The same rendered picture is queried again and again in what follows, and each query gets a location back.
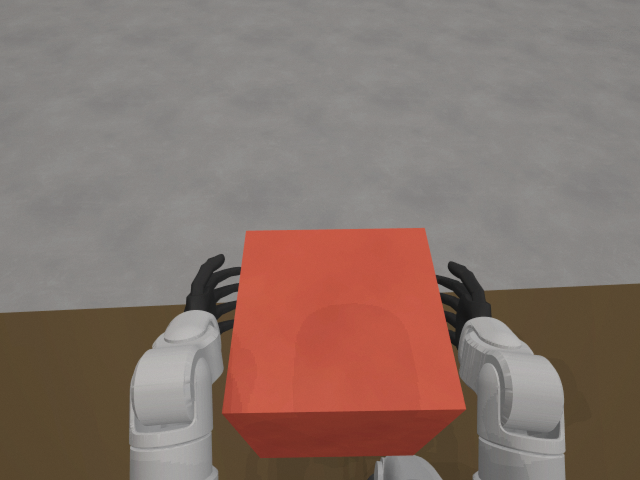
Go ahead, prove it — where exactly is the robot right thigh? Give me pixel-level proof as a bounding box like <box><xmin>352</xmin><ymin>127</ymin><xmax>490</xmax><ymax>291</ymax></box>
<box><xmin>374</xmin><ymin>455</ymin><xmax>442</xmax><ymax>480</ymax></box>

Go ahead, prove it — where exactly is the carton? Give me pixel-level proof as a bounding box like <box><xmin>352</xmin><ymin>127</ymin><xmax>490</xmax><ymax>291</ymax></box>
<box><xmin>222</xmin><ymin>228</ymin><xmax>466</xmax><ymax>458</ymax></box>

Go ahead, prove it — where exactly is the left robot forearm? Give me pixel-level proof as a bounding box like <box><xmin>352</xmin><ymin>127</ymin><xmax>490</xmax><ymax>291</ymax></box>
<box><xmin>129</xmin><ymin>310</ymin><xmax>224</xmax><ymax>480</ymax></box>

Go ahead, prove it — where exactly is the right robot forearm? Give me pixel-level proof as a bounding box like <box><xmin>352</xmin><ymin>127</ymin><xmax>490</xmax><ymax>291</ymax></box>
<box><xmin>458</xmin><ymin>317</ymin><xmax>565</xmax><ymax>480</ymax></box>

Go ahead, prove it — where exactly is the robot left hand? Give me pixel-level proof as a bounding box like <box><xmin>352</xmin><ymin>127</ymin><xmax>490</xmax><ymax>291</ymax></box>
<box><xmin>184</xmin><ymin>254</ymin><xmax>241</xmax><ymax>335</ymax></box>

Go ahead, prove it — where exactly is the robot right hand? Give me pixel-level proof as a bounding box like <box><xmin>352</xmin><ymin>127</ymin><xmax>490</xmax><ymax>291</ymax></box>
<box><xmin>436</xmin><ymin>261</ymin><xmax>492</xmax><ymax>350</ymax></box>

